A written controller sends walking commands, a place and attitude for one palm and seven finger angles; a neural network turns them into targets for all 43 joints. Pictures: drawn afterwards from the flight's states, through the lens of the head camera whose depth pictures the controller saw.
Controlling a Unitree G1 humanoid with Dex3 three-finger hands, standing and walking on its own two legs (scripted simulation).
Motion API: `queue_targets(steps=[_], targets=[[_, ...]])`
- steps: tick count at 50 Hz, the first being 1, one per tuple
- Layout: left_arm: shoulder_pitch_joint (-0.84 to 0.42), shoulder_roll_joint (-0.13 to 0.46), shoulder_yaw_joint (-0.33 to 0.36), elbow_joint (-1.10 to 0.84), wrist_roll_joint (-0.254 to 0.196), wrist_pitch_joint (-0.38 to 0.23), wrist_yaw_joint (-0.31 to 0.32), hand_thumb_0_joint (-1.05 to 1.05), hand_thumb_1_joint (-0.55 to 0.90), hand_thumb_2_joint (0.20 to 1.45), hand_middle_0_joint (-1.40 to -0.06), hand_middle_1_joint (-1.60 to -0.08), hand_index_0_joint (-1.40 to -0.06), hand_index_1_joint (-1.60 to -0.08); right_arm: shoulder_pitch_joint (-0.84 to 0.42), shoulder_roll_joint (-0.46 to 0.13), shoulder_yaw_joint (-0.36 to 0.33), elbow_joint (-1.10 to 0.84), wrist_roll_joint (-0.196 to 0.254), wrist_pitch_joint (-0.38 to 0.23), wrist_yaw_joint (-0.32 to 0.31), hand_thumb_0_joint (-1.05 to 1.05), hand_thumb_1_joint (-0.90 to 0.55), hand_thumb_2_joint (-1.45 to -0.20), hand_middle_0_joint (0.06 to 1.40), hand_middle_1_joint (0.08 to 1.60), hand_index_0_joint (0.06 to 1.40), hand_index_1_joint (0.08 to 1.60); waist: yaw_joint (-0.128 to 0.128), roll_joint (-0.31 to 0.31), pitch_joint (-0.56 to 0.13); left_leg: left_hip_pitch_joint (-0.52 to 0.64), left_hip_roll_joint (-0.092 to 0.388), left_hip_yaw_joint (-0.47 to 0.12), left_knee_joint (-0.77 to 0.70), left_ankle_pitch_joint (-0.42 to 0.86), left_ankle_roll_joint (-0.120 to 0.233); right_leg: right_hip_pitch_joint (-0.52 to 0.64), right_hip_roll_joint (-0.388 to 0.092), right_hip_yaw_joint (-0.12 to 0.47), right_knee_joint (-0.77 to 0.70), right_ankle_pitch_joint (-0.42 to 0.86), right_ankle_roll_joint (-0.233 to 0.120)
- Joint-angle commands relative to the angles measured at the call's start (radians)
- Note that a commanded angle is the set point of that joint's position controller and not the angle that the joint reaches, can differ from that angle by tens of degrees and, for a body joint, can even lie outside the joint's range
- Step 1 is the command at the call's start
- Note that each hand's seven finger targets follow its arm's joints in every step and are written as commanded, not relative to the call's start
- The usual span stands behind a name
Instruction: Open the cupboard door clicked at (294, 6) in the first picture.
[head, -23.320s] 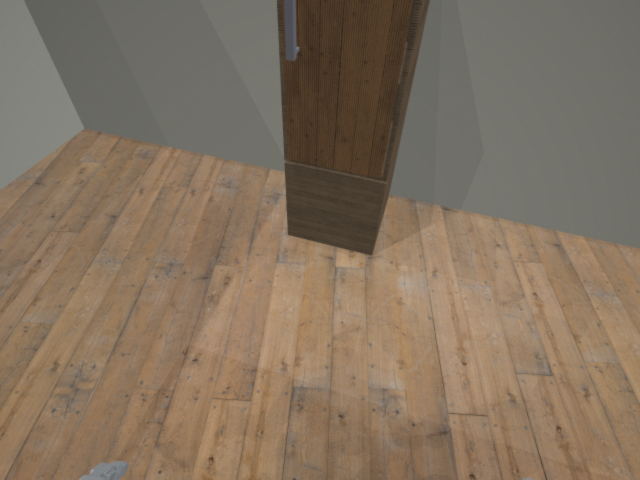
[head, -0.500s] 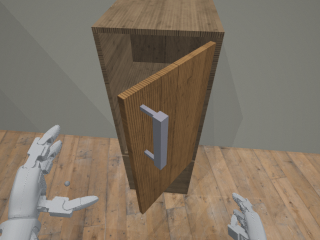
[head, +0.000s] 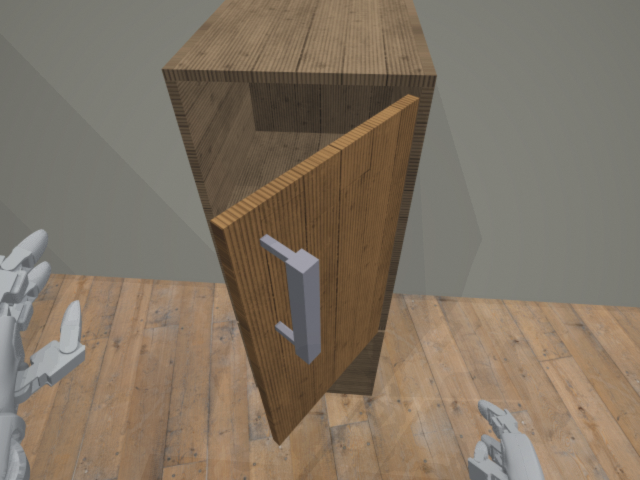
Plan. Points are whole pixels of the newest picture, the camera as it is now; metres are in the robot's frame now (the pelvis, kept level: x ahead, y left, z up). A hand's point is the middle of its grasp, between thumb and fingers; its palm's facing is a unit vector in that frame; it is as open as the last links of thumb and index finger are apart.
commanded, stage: draw the hand back to the body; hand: left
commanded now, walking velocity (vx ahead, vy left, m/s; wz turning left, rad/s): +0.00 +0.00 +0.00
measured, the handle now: (291, 302) +0.28 +0.08 +0.11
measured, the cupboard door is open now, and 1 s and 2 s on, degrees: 54 54 54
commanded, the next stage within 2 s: step back with the hand held close in 0.32 s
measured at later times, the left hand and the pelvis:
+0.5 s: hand (95, 338) +0.19 +0.24 +0.16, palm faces +0.45 -0.79 -0.41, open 7.4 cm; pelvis +0.00 -0.02 +0.00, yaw +1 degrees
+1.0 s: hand (3, 406) +0.12 +0.29 +0.15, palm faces +0.36 -0.80 -0.49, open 7.4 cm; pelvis -0.08 +0.03 -0.01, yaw -1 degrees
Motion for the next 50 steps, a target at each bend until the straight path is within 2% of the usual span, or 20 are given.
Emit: queue_targets(steps=[1, 9, 13, 21, 22, 23, 24, 25, 26, 27, 30, 33, 34, 38, 39, 40, 43, 45, 47, 50], targets=[[-0.070, 0.142, 0.082, -0.199, 0.001, -0.055, 0.009, 0.000, 0.900, 0.900, -0.200, -0.300, -0.200, -0.300, -0.127, -0.109, -0.039, -0.166, 0.000, -0.043, -0.002, 0.000, -0.900, -0.900, 0.200, 0.300, 0.200, 0.300, -0.010, 0.018, -0.083, 0.180, 0.019, 0.005, -0.032, 0.280, 0.019, -0.142, 0.000, -0.039, -0.059, 0.340, -0.001], [-0.074, 0.195, 0.129, -0.212, 0.000, -0.062, 0.009, 0.000, 0.900, 0.900, -0.200, -0.300, -0.200, -0.300, -0.136, -0.105, -0.043, -0.168, -0.001, -0.032, -0.004, 0.000, -0.900, -0.900, 0.200, 0.300, 0.200, 0.300, 0.001, 0.002, -0.102, 0.180, 0.011, 0.015, -0.023, 0.295, 0.024, -0.124, -0.006, -0.031, -0.067, 0.394, 0.001], [-0.071, 0.185, 0.124, -0.223, -0.001, -0.065, 0.007, 0.000, 0.900, 0.900, -0.200, -0.300, -0.200, -0.300, -0.136, -0.099, -0.042, -0.166, -0.001, -0.031, -0.003, 0.000, -0.900, -0.900, 0.200, 0.300, 0.200, 0.300, -0.002, 0.034, -0.106, 0.187, 0.009, 0.021, -0.019, 0.301, 0.023, -0.127, -0.007, -0.031, -0.064, 0.407, 0.004], [-0.065, 0.168, 0.111, -0.176, -0.004, -0.064, -0.001, 0.000, 0.900, 0.900, -0.200, -0.300, -0.200, -0.300, -0.140, -0.100, -0.046, -0.165, -0.001, -0.022, -0.005, 0.000, -0.900, -0.900, 0.200, 0.300, 0.200, 0.300, -0.004, -0.023, -0.081, 0.181, 0.008, 0.028, -0.022, 0.285, 0.030, -0.134, -0.010, -0.028, -0.072, 0.428, 0.013], [-0.157, 0.194, 0.115, -0.248, -0.003, -0.074, 0.002, 0.000, 0.900, 0.900, -0.200, -0.300, -0.200, -0.300, -0.148, -0.103, -0.045, -0.169, 0.001, -0.026, -0.006, 0.000, -0.900, -0.900, 0.200, 0.300, 0.200, 0.300, -0.007, -0.002, -0.105, 0.189, 0.004, 0.027, -0.019, 0.281, 0.031, -0.130, -0.012, -0.023, -0.073, 0.425, 0.012], [-0.215, 0.337, 0.247, -0.275, 0.009, -0.111, 0.010, 0.000, 0.900, 0.900, -0.200, -0.300, -0.200, -0.300, -0.116, -0.129, -0.053, -0.185, 0.009, -0.007, -0.001, 0.000, -0.900, -0.900, 0.200, 0.300, 0.200, 0.300, -0.044, -0.003, -0.040, 0.165, 0.026, 0.009, 0.053, 0.290, 0.047, -0.245, -0.062, 0.042, -0.119, 0.551, 0.034], [-0.204, 0.329, 0.242, -0.238, 0.014, -0.125, 0.006, 0.000, 0.900, 0.900, -0.200, -0.300, -0.200, -0.300, -0.123, -0.115, -0.051, -0.173, 0.006, 0.009, 0.000, 0.000, -0.900, -0.900, 0.200, 0.300, 0.200, 0.300, -0.045, -0.017, -0.050, 0.141, 0.021, 0.002, 0.071, 0.284, 0.044, -0.223, -0.084, 0.041, -0.104, 0.633, 0.036], [-0.106, 0.247, 0.172, -0.182, 0.015, -0.112, -0.004, 0.000, 0.900, 0.900, -0.200, -0.300, -0.200, -0.300, -0.132, -0.114, -0.055, -0.172, 0.006, 0.022, 0.000, 0.000, -0.900, -0.900, 0.200, 0.300, 0.200, 0.300, -0.052, -0.056, -0.055, 0.142, 0.022, 0.010, 0.087, 0.316, 0.043, -0.219, -0.087, 0.037, -0.087, 0.703, 0.048], [-0.060, 0.220, 0.149, -0.169, 0.018, -0.105, -0.008, 0.000, 0.900, 0.900, -0.200, -0.300, -0.200, -0.300, -0.122, -0.118, -0.059, -0.186, 0.006, 0.034, 0.004, 0.000, -0.900, -0.900, 0.200, 0.300, 0.200, 0.300, -0.052, -0.085, -0.080, 0.137, 0.024, 0.016, 0.094, 0.343, 0.041, -0.204, -0.088, 0.023, -0.069, 0.745, 0.060], [-0.026, 0.201, 0.136, -0.163, 0.019, -0.101, -0.012, 0.000, 0.900, 0.900, -0.200, -0.300, -0.200, -0.300, -0.118, -0.121, -0.063, -0.199, 0.009, 0.045, 0.007, 0.000, -0.900, -0.900, 0.200, 0.300, 0.200, 0.300, -0.052, -0.078, -0.109, 0.138, 0.029, 0.020, 0.097, 0.372, 0.041, -0.189, -0.088, 0.018, -0.048, 0.766, 0.066], [0.044, 0.194, 0.135, -0.173, 0.015, -0.094, -0.012, 0.000, 0.900, 0.900, -0.200, -0.300, -0.200, -0.300, -0.113, -0.124, -0.073, -0.222, 0.019, 0.077, 0.012, 0.000, -0.900, -0.900, 0.200, 0.300, 0.200, 0.300, -0.055, -0.037, -0.161, 0.148, 0.052, 0.022, 0.087, 0.447, 0.039, -0.186, -0.082, 0.008, -0.015, 0.726, 0.072], [0.050, 0.236, 0.168, -0.236, 0.013, -0.095, -0.002, 0.000, 0.900, 0.900, -0.200, -0.300, -0.200, -0.300, -0.115, -0.122, -0.078, -0.245, 0.023, 0.095, 0.010, 0.000, -0.900, -0.900, 0.200, 0.300, 0.200, 0.300, -0.057, -0.059, -0.179, 0.143, 0.066, 0.019, 0.081, 0.451, 0.035, -0.207, -0.074, 0.010, -0.007, 0.670, 0.068], [0.048, 0.262, 0.188, -0.260, 0.013, -0.098, 0.004, 0.000, 0.900, 0.900, -0.200, -0.300, -0.200, -0.300, -0.118, -0.123, -0.078, -0.246, 0.024, 0.100, 0.006, 0.000, -0.900, -0.900, 0.200, 0.300, 0.200, 0.300, -0.055, -0.035, -0.189, 0.135, 0.066, 0.016, 0.075, 0.459, 0.032, -0.196, -0.074, 0.007, 0.001, 0.651, 0.062], [0.064, 0.280, 0.213, -0.296, 0.008, -0.106, 0.018, 0.000, 0.900, 0.900, -0.200, -0.300, -0.200, -0.300, -0.110, -0.115, -0.080, -0.268, 0.028, 0.101, 0.002, 0.000, -0.900, -0.900, 0.200, 0.300, 0.200, 0.300, -0.057, -0.039, -0.189, 0.102, 0.074, 0.008, 0.070, 0.435, 0.024, -0.213, -0.067, 0.018, 0.017, 0.582, 0.043], [0.059, 0.296, 0.224, -0.317, 0.009, -0.112, 0.023, 0.000, 0.900, 0.900, -0.200, -0.300, -0.200, -0.300, -0.110, -0.118, -0.082, -0.269, 0.027, 0.101, -0.001, 0.000, -0.900, -0.900, 0.200, 0.300, 0.200, 0.300, -0.058, 0.008, -0.195, 0.099, 0.079, 0.001, 0.057, 0.435, 0.026, -0.210, -0.066, 0.017, 0.024, 0.545, 0.039], [0.074, 0.284, 0.223, -0.315, 0.007, -0.116, 0.025, 0.000, 0.900, 0.900, -0.200, -0.300, -0.200, -0.300, -0.106, -0.115, -0.082, -0.271, 0.027, 0.097, -0.001, 0.000, -0.900, -0.900, 0.200, 0.300, 0.200, 0.300, -0.058, 0.013, -0.193, 0.087, 0.085, -0.007, 0.045, 0.423, 0.025, -0.212, -0.055, 0.016, 0.030, 0.496, 0.036], [0.094, 0.268, 0.213, -0.318, 0.007, -0.129, 0.032, 0.000, 0.900, 0.900, -0.200, -0.300, -0.200, -0.300, -0.093, -0.124, -0.085, -0.272, 0.026, 0.081, 0.003, 0.000, -0.900, -0.900, 0.200, 0.300, 0.200, 0.300, -0.062, 0.052, -0.168, 0.030, 0.096, -0.026, 0.018, 0.300, 0.025, -0.225, -0.042, 0.019, 0.028, 0.357, 0.028], [0.098, 0.262, 0.211, -0.329, 0.011, -0.143, 0.035, 0.000, 0.900, 0.900, -0.200, -0.300, -0.200, -0.300, -0.093, -0.132, -0.083, -0.272, 0.023, 0.067, 0.004, 0.000, -0.900, -0.900, 0.200, 0.300, 0.200, 0.300, -0.062, 0.117, -0.148, -0.036, 0.113, -0.059, -0.042, 0.152, 0.031, -0.214, -0.020, 0.009, 0.046, 0.213, 0.023], [0.101, 0.248, 0.214, -0.316, 0.017, -0.157, 0.039, 0.000, 0.900, 0.900, -0.200, -0.300, -0.200, -0.300, -0.092, -0.141, -0.082, -0.274, 0.021, 0.047, 0.005, 0.000, -0.900, -0.900, 0.200, 0.300, 0.200, 0.300, -0.062, 0.151, -0.108, -0.181, 0.141, -0.113, -0.135, -0.116, 0.048, -0.162, 0.009, -0.004, 0.099, 0.080, 0.020], [0.086, 0.231, 0.227, -0.307, 0.037, -0.172, 0.040, 0.000, 0.900, 0.900, -0.200, -0.300, -0.200, -0.300, -0.097, -0.154, -0.083, -0.277, 0.018, 0.019, 0.004, 0.000, -0.900, -0.900, 0.200, 0.300, 0.200, 0.300, -0.054, 0.224, -0.059, -0.481, 0.211, -0.215, -0.301, -0.502, 0.088, 0.011, 0.062, -0.036, 0.273, 0.007, 0.022]])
